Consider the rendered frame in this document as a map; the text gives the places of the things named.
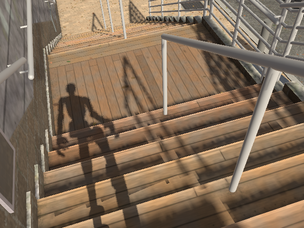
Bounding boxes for stairs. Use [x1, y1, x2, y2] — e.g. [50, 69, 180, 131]
[37, 83, 304, 228]
[49, 20, 194, 55]

